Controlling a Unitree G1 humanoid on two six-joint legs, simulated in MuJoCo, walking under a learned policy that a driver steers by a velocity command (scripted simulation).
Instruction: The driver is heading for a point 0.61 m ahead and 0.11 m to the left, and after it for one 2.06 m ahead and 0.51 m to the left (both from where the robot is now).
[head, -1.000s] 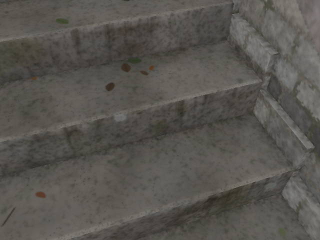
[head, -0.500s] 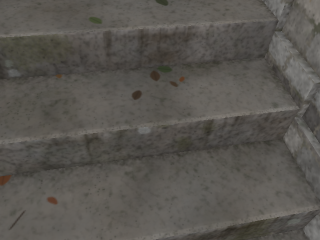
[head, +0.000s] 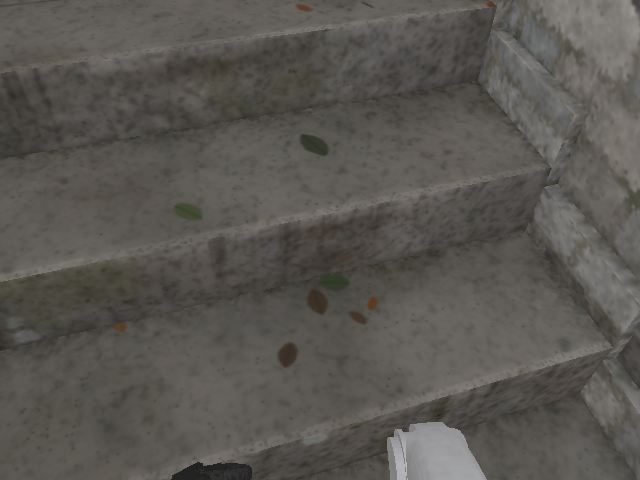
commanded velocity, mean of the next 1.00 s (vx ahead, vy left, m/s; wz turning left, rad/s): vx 0.41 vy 0.00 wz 0.31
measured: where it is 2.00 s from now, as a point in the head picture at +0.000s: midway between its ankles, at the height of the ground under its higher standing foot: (313, 234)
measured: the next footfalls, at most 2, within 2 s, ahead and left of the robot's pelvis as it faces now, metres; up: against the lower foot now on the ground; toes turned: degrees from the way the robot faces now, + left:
right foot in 0.20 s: +0.31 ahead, -0.10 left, +0.17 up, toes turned -6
left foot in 0.66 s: +0.57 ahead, +0.13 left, +0.34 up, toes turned +9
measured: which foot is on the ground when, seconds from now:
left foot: down 0.00-0.24, up 0.26-0.64, down 0.66-1.00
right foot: up 0.00-0.18, down 0.20-0.70, up 0.72-1.00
